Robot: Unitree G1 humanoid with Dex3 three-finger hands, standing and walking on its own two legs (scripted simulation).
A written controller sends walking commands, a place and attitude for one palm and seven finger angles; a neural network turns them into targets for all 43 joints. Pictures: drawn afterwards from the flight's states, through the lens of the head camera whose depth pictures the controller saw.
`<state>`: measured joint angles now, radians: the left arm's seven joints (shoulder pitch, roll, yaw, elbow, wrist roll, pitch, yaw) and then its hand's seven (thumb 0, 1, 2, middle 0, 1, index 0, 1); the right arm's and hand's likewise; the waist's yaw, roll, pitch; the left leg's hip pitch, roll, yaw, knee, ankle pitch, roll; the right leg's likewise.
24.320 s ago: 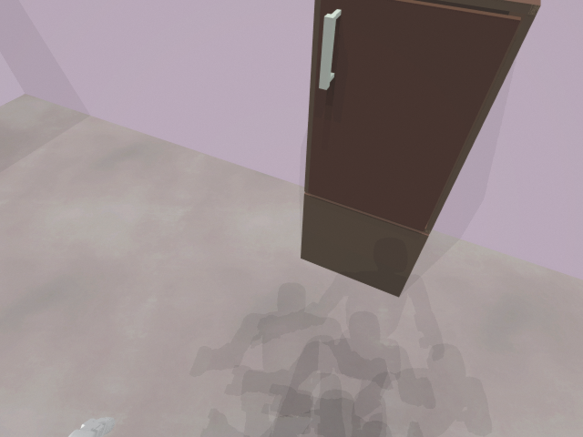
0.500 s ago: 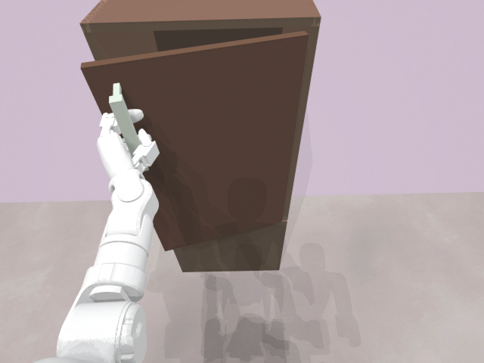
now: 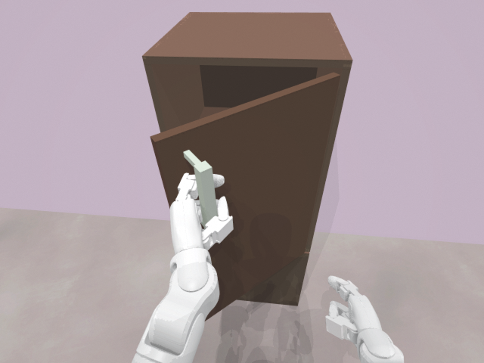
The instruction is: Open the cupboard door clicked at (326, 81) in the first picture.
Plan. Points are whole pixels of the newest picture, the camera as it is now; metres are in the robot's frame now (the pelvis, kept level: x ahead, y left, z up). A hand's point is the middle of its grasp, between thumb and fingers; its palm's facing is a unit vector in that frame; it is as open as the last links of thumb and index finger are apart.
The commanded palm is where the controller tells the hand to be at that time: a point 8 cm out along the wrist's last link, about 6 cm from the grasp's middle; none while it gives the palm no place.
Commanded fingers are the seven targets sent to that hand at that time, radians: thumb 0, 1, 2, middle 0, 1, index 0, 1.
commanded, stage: open thumb and fingers to let go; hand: left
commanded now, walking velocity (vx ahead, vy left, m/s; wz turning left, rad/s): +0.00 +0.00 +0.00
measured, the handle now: (201, 196) +0.34 +0.10 +0.14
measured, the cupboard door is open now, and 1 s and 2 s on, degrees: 42 40 44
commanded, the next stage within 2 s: slide the hand sideways off the handle in 0.90 s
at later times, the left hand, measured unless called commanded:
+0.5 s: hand (224, 211) +0.31 +0.06 +0.15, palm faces +0.35 -0.94 +0.02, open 10.6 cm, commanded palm +0.26 +0.09 +0.14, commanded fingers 0.00 -0.50 0.30 -0.30 -1.20 -0.30 -1.20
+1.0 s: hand (222, 210) +0.31 +0.06 +0.15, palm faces +0.32 -0.95 +0.01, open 14.6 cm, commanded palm +0.26 +0.09 +0.14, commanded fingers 0.00 -0.50 0.30 -0.15 -0.30 -0.15 -0.30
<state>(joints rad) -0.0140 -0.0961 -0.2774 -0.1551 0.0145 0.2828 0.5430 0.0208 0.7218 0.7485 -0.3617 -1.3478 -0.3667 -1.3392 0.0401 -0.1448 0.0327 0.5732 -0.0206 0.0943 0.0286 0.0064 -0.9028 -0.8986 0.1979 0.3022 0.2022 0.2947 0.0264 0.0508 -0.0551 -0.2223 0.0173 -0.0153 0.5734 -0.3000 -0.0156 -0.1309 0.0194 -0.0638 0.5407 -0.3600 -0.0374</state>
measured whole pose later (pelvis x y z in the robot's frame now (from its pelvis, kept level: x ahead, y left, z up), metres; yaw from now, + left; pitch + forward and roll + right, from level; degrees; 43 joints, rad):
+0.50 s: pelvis -0.02 -0.01 +0.00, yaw +0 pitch -4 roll +0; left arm -0.14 -0.13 -0.18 -0.03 0.02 0.23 0.58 0.01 0.01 0.51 -0.33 -1.26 -0.34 -1.25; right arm 0.18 -0.19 0.01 0.68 -0.03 0.10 -0.02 0.01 -0.90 -0.90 0.20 0.30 0.20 0.29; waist 0.01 0.05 -0.02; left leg -0.23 0.02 -0.02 0.55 -0.26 -0.02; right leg -0.14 0.02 -0.07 0.54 -0.34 -0.05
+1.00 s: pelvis -0.03 +0.01 +0.00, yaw +1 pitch -4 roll -1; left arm -0.24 -0.15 -0.24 0.08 0.03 0.22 0.61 -0.01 -0.49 0.30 -0.38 -0.69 -0.38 -0.67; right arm 0.10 -0.15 0.03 0.67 -0.02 0.10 0.00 0.01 -0.90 -0.90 0.20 0.30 0.20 0.29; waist 0.04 0.04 -0.01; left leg -0.26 0.00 -0.03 0.58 -0.26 0.00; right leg -0.16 0.00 -0.08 0.55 -0.33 -0.02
